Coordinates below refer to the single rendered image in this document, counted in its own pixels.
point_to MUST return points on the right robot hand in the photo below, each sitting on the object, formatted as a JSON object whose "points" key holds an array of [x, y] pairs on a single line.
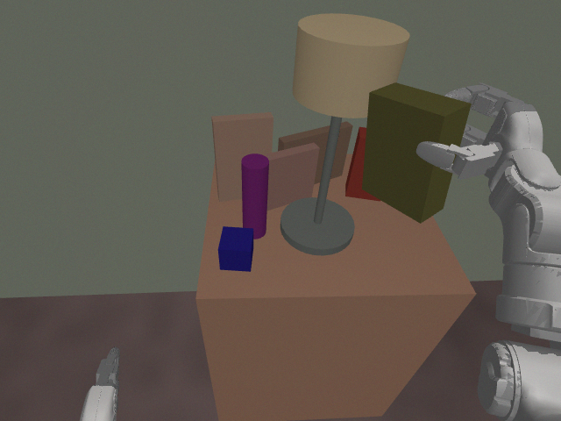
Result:
{"points": [[516, 126]]}

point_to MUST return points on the right robot arm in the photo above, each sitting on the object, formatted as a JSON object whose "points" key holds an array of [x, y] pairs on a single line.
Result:
{"points": [[517, 381]]}

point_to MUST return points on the left robot hand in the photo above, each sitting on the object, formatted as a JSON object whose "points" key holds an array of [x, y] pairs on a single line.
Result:
{"points": [[101, 401]]}

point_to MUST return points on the desk lamp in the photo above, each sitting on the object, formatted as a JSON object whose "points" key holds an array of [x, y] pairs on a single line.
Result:
{"points": [[339, 59]]}

